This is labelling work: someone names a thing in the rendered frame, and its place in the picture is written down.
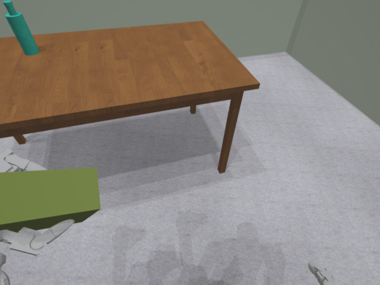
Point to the right robot hand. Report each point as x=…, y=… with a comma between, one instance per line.
x=323, y=275

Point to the left robot hand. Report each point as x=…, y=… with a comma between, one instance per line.
x=28, y=240

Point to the table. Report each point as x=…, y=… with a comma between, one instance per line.
x=82, y=77

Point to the sponge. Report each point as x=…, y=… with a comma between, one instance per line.
x=41, y=199

